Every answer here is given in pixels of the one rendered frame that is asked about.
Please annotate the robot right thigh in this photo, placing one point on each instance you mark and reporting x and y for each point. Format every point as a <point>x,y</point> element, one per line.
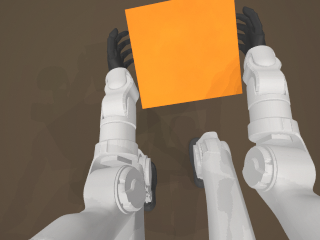
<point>228,217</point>

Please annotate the robot right upper arm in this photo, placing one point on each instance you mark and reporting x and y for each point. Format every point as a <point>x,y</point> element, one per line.
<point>284,178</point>

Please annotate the robot right forearm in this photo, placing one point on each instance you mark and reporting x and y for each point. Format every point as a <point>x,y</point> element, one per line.
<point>268,101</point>

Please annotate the robot left hand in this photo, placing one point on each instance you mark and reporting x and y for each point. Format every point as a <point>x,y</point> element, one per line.
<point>115,58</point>

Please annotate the robot left thigh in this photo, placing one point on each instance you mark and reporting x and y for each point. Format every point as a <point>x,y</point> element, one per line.
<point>135,227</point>

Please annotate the robot thigh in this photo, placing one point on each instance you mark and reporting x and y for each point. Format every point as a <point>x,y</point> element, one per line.
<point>228,217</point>
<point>135,227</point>

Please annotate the carton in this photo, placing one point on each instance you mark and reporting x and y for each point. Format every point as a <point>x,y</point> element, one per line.
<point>184,51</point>

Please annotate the robot left forearm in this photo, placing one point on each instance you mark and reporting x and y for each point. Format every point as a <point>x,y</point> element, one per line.
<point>117,140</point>

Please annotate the robot right hand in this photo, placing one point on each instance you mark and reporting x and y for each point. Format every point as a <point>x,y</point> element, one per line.
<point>253,29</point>

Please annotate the robot left upper arm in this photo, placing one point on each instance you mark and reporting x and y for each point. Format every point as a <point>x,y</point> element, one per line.
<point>111,196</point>

